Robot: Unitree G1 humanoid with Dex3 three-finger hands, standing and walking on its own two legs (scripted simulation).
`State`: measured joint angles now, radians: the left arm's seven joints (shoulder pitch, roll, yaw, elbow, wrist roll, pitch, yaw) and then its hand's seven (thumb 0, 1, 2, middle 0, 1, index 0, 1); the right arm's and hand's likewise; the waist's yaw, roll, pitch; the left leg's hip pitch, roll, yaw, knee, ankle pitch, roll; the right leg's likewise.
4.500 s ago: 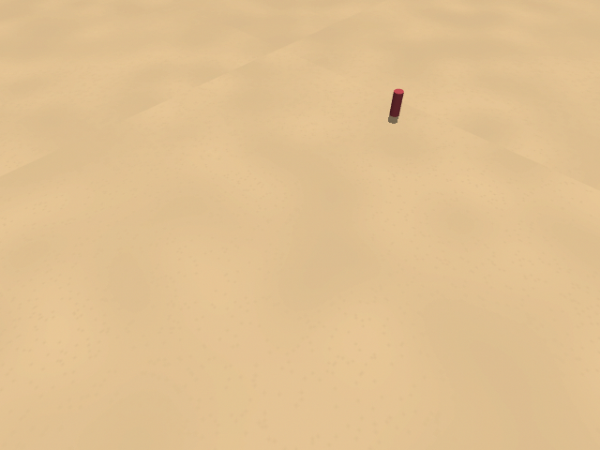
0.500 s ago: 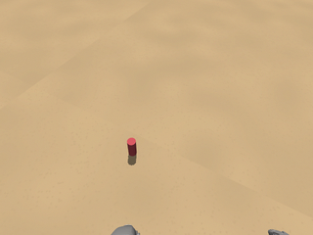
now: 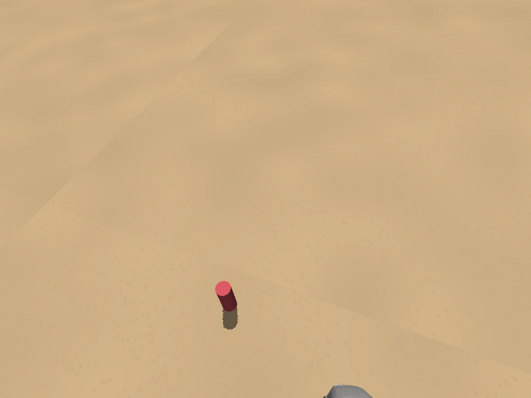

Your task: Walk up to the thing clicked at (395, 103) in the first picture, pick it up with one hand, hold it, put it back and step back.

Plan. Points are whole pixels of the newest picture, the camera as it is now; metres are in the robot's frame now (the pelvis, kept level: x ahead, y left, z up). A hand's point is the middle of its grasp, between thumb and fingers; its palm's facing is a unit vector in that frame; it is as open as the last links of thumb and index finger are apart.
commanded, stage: walk up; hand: left
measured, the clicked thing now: (226, 296) +0.56 +0.20 -0.68
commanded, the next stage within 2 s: none
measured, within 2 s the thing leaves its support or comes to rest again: neither
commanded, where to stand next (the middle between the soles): +0.22 +0.01 m, yaw -1 degrees
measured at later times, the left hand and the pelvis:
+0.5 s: hand out of the picture +0.15 +0.31 -0.16, palm faces -0.03 -0.94 -0.34, open 7.4 cm; pelvis +0.10 +0.04 +0.00, yaw +0 degrees
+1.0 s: hand (111, 379) +0.19 +0.29 -0.14, palm faces -0.05 -0.92 -0.39, open 7.4 cm; pelvis +0.13 +0.03 +0.01, yaw -1 degrees
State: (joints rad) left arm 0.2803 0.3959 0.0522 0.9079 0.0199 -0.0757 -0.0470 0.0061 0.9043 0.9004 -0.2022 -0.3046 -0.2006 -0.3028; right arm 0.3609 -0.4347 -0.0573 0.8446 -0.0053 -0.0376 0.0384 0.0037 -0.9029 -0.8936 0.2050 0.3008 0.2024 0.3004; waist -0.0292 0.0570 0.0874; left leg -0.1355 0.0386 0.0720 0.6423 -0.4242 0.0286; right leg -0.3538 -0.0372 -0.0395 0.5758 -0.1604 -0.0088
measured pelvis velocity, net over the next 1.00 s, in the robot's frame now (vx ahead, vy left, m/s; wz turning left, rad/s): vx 0.13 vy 0.03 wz -0.02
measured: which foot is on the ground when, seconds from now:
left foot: up 0.00-0.40, down 0.42-1.00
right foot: down 0.00-0.44, up 0.46-0.80, down 0.82-1.00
